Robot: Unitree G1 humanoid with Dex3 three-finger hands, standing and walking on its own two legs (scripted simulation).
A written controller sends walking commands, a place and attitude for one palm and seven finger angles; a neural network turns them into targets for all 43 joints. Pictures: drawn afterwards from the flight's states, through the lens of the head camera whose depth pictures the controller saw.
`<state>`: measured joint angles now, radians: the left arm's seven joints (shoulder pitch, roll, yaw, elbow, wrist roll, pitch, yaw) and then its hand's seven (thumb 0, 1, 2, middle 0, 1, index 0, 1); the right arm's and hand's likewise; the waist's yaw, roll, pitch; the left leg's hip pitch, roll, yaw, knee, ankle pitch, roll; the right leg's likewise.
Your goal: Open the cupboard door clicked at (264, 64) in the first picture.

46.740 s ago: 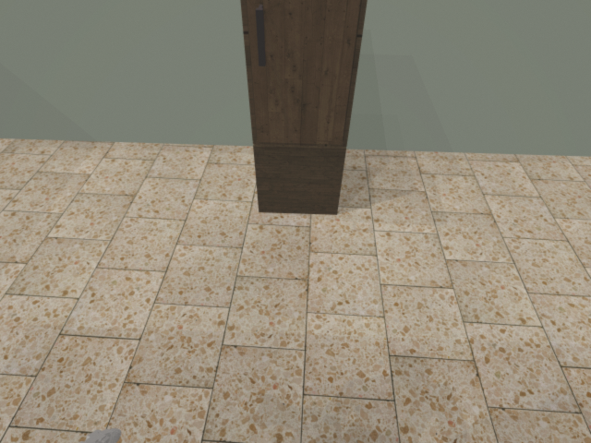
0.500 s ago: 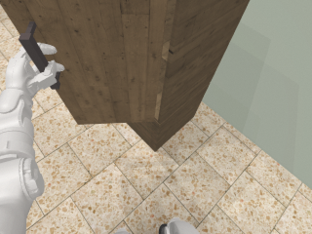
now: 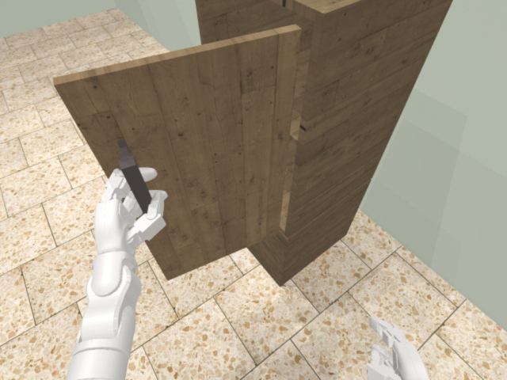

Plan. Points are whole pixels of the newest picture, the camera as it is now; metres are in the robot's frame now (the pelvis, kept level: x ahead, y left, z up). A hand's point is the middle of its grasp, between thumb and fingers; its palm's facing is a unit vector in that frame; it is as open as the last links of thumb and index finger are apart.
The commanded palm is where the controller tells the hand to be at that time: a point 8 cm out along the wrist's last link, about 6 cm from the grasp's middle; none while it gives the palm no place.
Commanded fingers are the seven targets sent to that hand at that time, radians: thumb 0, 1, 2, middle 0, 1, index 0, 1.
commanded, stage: pull the door open along its arc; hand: left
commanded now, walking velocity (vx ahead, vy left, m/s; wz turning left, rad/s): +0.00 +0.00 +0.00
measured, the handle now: (140, 188) +0.39 +0.20 +0.09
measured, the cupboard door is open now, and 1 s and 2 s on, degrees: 78 100 100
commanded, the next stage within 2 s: open thumb and fingers to let go in 0.42 s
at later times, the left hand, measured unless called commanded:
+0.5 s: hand (214, 260) +0.27 +0.07 +0.09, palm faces +0.39 -0.92 +0.01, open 6.1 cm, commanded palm +0.23 +0.11 +0.08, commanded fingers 0.00 0.90 0.90 -0.40 -1.35 -0.40 -1.35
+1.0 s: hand (211, 262) +0.27 +0.07 +0.09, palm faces +0.39 -0.92 -0.01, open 11.9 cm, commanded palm +0.22 +0.11 +0.08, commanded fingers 0.00 -0.50 0.30 -0.28 -1.05 -0.28 -1.05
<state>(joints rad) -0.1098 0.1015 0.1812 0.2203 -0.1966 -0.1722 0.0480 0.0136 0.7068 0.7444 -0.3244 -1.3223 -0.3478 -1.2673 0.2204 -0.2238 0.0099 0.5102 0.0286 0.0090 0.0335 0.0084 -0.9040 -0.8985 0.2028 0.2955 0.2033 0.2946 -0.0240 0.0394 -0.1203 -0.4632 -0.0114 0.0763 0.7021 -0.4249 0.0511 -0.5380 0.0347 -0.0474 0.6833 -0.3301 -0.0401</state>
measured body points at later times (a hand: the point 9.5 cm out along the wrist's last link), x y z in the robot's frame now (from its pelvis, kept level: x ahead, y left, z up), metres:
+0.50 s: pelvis +0.00 -0.03 +0.00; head +0.01 -0.06 +0.45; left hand +0.24 +0.11 +0.09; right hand +0.17 -0.25 -0.10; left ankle -0.05 +0.08 -0.72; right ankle +0.00 -0.10 -0.72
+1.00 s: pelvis -0.02 -0.04 +0.00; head -0.02 -0.06 +0.45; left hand +0.24 +0.12 +0.09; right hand +0.17 -0.24 -0.09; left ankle -0.05 +0.08 -0.72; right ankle +0.00 -0.10 -0.72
